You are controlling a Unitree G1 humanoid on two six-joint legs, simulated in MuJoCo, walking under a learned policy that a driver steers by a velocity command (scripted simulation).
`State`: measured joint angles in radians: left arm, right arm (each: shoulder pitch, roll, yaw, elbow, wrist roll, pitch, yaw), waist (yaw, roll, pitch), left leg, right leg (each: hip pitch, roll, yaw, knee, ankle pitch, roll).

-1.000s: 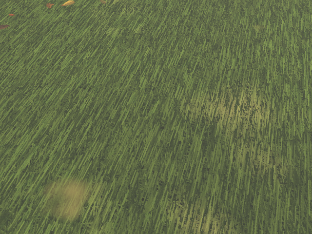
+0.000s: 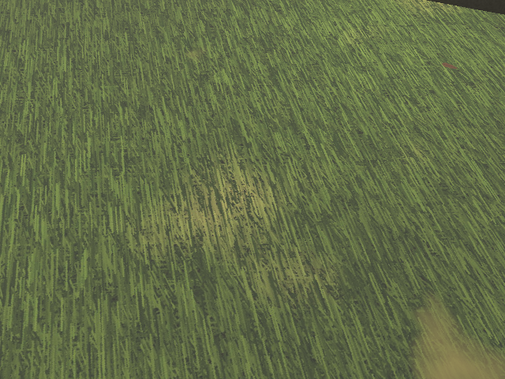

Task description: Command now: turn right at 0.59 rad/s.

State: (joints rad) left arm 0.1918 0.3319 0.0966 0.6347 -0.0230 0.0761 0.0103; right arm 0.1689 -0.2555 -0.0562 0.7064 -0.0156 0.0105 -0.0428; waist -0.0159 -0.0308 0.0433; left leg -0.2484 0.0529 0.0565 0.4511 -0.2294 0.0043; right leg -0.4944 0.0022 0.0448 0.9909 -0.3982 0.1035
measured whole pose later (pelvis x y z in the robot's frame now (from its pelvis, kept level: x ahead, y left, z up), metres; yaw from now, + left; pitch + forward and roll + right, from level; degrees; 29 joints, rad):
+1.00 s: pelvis +0.19 -0.06 +0.00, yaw -10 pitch +2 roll +0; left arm 0.05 0.27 0.04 0.65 -0.02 -0.08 -0.05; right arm 0.44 -0.27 -0.04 0.84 0.02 -0.06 0.00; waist -0.11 -0.04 0.03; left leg 0.06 -0.01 -0.01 0.23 -0.33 0.01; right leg -0.61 -0.05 0.03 0.58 0.00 0.02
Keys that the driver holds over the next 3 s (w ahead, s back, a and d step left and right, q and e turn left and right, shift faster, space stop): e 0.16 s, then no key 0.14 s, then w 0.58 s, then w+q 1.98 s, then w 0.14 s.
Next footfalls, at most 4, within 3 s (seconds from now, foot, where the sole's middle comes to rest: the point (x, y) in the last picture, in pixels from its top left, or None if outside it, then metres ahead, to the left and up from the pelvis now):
0.16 right None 0.02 -0.14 -0.78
0.62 left None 0.12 0.08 -0.78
1.08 right None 0.39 -0.23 -0.78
1.60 left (236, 299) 0.68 0.03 -0.78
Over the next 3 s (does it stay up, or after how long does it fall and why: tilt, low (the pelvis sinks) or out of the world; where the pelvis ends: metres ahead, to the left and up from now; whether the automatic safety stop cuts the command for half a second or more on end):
stays up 1.17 0.27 0.00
